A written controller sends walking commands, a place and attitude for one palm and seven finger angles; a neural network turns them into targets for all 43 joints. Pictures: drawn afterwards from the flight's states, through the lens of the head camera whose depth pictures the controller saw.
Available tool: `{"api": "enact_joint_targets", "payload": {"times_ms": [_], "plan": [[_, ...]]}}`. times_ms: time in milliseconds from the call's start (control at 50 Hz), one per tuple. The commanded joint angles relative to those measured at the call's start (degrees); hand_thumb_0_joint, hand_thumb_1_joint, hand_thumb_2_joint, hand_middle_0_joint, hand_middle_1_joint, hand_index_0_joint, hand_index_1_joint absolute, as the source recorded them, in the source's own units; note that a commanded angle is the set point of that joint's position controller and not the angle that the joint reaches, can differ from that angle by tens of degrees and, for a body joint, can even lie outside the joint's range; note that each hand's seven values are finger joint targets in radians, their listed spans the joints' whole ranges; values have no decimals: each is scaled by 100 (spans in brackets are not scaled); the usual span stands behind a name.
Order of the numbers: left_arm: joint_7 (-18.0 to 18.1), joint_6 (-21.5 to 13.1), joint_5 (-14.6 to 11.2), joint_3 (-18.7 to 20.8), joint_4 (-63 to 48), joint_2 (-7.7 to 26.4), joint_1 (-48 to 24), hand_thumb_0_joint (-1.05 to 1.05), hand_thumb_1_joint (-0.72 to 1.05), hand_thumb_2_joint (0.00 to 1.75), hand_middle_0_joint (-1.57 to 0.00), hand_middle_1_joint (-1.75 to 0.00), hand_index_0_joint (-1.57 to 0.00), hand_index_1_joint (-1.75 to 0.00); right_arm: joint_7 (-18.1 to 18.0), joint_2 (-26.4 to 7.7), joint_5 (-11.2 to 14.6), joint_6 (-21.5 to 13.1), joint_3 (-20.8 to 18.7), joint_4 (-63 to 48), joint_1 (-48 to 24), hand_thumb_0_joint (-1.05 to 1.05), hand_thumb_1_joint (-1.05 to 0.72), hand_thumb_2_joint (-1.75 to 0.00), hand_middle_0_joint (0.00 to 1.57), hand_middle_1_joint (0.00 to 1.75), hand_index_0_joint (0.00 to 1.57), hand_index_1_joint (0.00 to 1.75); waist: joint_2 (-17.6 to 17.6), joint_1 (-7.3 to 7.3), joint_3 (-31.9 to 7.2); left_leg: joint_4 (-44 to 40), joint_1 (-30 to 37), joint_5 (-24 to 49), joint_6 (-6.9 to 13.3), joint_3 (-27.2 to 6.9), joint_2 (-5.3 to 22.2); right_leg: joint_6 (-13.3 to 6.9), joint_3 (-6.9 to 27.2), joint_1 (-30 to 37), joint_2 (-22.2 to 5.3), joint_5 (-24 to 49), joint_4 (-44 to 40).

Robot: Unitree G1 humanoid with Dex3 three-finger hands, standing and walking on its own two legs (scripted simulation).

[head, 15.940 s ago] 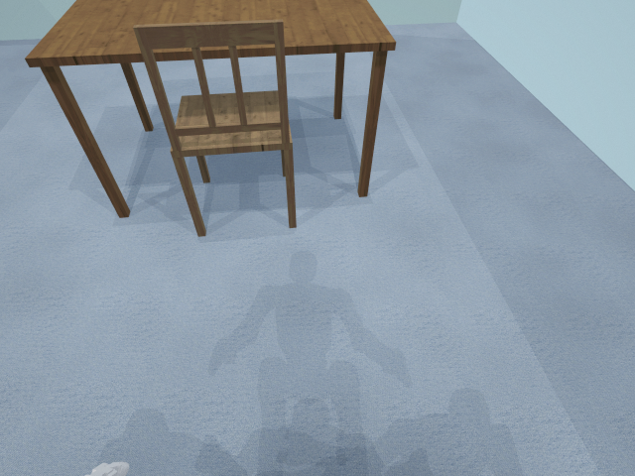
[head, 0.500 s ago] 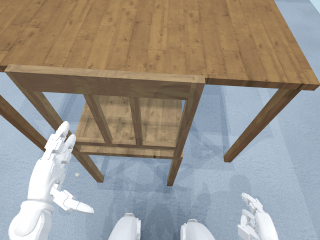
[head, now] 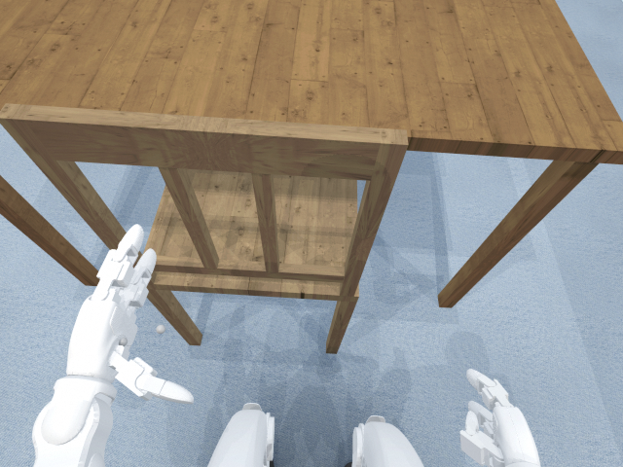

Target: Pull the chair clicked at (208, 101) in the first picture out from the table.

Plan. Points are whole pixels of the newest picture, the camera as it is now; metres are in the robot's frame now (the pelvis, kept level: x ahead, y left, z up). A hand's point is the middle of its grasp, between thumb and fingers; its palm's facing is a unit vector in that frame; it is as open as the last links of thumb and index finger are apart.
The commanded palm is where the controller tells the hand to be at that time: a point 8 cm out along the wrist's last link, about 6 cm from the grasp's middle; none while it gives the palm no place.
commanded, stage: aim the fingers beside a spindle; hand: left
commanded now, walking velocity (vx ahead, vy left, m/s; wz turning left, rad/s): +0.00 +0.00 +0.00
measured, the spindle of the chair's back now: (195, 222) +0.44 +0.19 +0.00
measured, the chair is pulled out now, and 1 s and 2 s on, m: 0.00 0.00 0.00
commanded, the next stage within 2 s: push the fingers through the gap in 1.02 s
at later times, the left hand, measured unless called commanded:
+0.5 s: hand (184, 322) +0.28 +0.17 +0.01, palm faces -0.05 -1.00 -0.04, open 17.0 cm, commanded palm +0.26 +0.22 +0.02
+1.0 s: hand (180, 321) +0.29 +0.17 +0.01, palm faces -0.04 -1.00 -0.05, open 16.9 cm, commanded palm +0.27 +0.23 +0.02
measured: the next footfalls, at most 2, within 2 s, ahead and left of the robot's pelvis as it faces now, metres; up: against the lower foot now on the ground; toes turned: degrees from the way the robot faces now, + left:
none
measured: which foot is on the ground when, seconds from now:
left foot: down 0.00-1.00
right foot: down 0.00-1.00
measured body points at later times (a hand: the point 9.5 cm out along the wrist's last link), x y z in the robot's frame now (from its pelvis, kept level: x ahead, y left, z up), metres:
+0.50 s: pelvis -0.01 +0.00 -0.01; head +0.10 +0.01 +0.42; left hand +0.28 +0.22 +0.02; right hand +0.17 -0.24 -0.11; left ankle +0.03 +0.11 -0.63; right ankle +0.01 -0.12 -0.63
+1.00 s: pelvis +0.00 +0.00 -0.01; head +0.11 +0.01 +0.42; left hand +0.28 +0.23 +0.02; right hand +0.17 -0.25 -0.11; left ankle +0.03 +0.11 -0.63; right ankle +0.01 -0.12 -0.63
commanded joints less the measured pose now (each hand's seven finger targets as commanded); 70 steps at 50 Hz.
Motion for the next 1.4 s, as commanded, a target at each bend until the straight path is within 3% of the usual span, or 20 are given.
{"api": "enact_joint_targets", "payload": {"times_ms": [0, 40, 120, 300, 340, 380, 440, 540, 580, 640, 720, 780, 860, 980, 1020, 1100, 1200, 1240, 1320, 1380], "plan": [[53, -413, -89, 212, -1247, 575, -424, 0, -50, 30, -6, -8, -6, -8, -46, -839, 19, -261, -354, -796, -28, 0, -90, -90, 20, 30, 20, 30, 203, -46, -1713, -919, 1370, 1583, 89, -99, -115, -32, 231, 827, 105, 1432, -884], [108, -442, -62, 326, -1173, 686, -416, 0, -50, 30, -6, -8, -6, -8, -56, -862, 4, -239, -360, -770, -37, 0, -90, -90, 20, 30, 20, 30, 67, -47, -1635, -861, 1212, 1481, 105, -98, -110, -32, 252, 789, 125, 1348, -867], [182, -513, 0, 178, -1308, 580, -474, 0, -50, 30, -6, -8, -6, -8, -30, -851, 3, -217, -366, -817, -65, 0, -90, -90, 20, 30, 20, 30, 244, -10, -1764, -867, 1313, 1461, 82, -115, -110, -53, 231, 651, 108, 1249, -785], [357, -521, 127, 30, -1175, 492, -817, 0, -50, 30, -6, -8, -6, -8, -6, -847, -23, -102, -345, -805, -86, 0, -90, -90, 20, 30, 20, 30, 234, -45, -1848, -755, 1157, 1310, 90, -131, -112, -62, 244, 472, 119, 1086, -675], [393, -493, 153, 123, -974, 594, -893, 0, -50, 30, -6, -8, -6, -8, -14, -872, -22, -64, -341, -761, -56, 0, -90, -90, 20, 30, 20, 30, 17, -97, -1768, -715, 1003, 1217, 102, -140, -101, -50, 247, 446, 136, 1020, -672], [400, -529, 170, -18, -1137, 497, -1191, 0, -50, 30, -6, -8, -6, -8, -6, -860, -28, -55, -338, -759, -100, 0, -90, -90, 20, 30, 20, 30, 276, -87, -1903, -708, 1102, 1210, 90, -150, -107, -59, 248, 366, 114, 998, -621], [425, -498, 142, 140, -1138, 622, -712, 0, -50, 30, -6, -8, -6, -8, 10, -865, -32, -19, -349, -813, -63, 0, -90, -90, 20, 30, 20, 30, 140, 24, -2111, -726, 1184, 1492, 94, -143, -105, -71, 254, 606, 131, 1255, -619], [454, -448, 123, 217, -1230, 638, -446, 0, -50, 30, -6, -8, -6, -8, 27, -827, -8, 42, -355, -844, -89, 0, -90, -90, 20, 30, 20, 30, 144, 28, -2040, -747, 1183, 1575, 93, -107, -98, -54, 249, 680, 138, 1395, -646], [448, -440, 143, -26, -1185, 428, -658, 0, -50, 30, -6, -8, -6, -8, 33, -826, 1, 65, -338, -827, -78, 0, -90, -90, 20, 30, 20, 30, 105, -108, -1835, -729, 1130, 1454, 94, -116, -98, -35, 224, 518, 133, 1318, -657], [448, -483, 118, 189, -1045, 627, -675, 0, -50, 30, -6, -8, -6, -8, -4, -858, -13, 62, -340, -799, -58, 0, -90, -90, 20, 30, 20, 30, -78, -100, -1734, -668, 863, 1222, 111, -94, -114, -35, 288, 587, 144, 1135, -707], [365, -565, 95, 23, -1130, 484, -817, 0, -50, 30, -6, -8, -6, -8, -15, -841, -7, 15, -351, -794, -63, 0, -90, -90, 20, 30, 20, 30, 94, -112, -1865, -634, 1034, 1341, 112, -76, -122, -38, 305, 565, 122, 1250, -703], [347, -584, 116, 143, -1139, 654, -983, 0, -50, 30, -6, -8, -6, -8, -35, -855, -7, 12, -356, -737, -56, 0, -90, -90, 20, 30, 20, 30, 146, -104, -1966, -603, 1050, 1402, 115, -75, -111, -38, 324, 575, 124, 1307, -661], [326, -511, 63, 254, -1108, 663, -582, 0, -50, 30, -6, -8, -6, -8, -21, -837, -4, 21, -358, -781, -54, 0, -90, -90, 20, 30, 20, 30, 146, -5, -2082, -640, 1108, 1668, 113, -46, -125, -42, 328, 815, 121, 1628, -658], [296, -446, 40, 270, -865, 658, -924, 0, -50, 30, -6, -8, -6, -8, -20, -860, 3, 65, -338, -749, -55, 0, -90, -90, 20, 30, 20, 30, -7, -134, -1794, -585, 849, 1359, 118, -41, -128, -12, 339, 666, 136, 1373, -699], [266, -527, 12, 385, -1041, 753, -894, 0, -50, 30, -6, -8, -6, -8, -38, -860, 2, 31, -356, -764, -55, 0, -90, -90, 20, 30, 20, 30, 163, -34, -2001, -599, 964, 1488, 107, -39, -127, -36, 350, 754, 127, 1462, -664], [230, -525, 3, 67, -1269, 539, -637, 0, -50, 30, -6, -8, -6, -8, -8, -847, 8, -19, -353, -788, -31, 0, -90, -90, 20, 30, 20, 30, 237, -76, -2061, -678, 1286, 1778, 100, -92, -99, -38, 260, 704, 129, 1637, -668], [328, -474, 118, 156, -811, 642, -1402, 0, -50, 30, -6, -8, -6, -8, -46, -906, -10, 15, -342, -643, -12, 0, -90, -90, 20, 30, 20, 30, 28, -219, -1754, -585, 937, 1326, 108, -126, -101, -25, 262, 384, 143, 1226, -641], [375, -485, 132, 281, -822, 783, -1600, 0, -50, 30, -6, -8, -6, -8, -53, -909, -17, 19, -338, -640, -31, 0, -90, -90, 20, 30, 20, 30, 188, -144, -1842, -612, 987, 1293, 105, -117, -106, -53, 277, 395, 140, 1124, -646], [397, -462, 160, 123, -812, 656, -1883, 0, -50, 30, -6, -8, -6, -8, -43, -886, -24, 30, -325, -635, -12, 0, -90, -90, 20, 30, 20, 30, 381, -103, -2189, -680, 1318, 1580, 84, -128, -109, -61, 269, 497, 116, 1343, -636], [401, -369, 178, 169, -643, 685, -1877, 0, -50, 30, -6, -8, -6, -8, -28, -905, -13, 89, -338, -610, 38, 0, -90, -90, 20, 30, 20, 30, 289, -106, -2311, -706, 1446, 1860, 79, -145, -79, -53, 249, 564, 124, 1609, -617]]}}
